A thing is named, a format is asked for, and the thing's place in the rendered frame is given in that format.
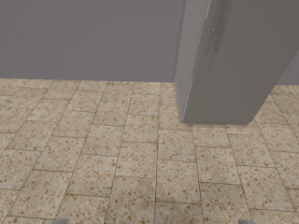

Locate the handle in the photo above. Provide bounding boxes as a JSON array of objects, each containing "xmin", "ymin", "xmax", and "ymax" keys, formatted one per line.
[{"xmin": 212, "ymin": 0, "xmax": 228, "ymax": 36}]

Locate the fridge door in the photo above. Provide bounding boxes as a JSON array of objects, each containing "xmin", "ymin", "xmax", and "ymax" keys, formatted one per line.
[{"xmin": 184, "ymin": 0, "xmax": 299, "ymax": 122}]

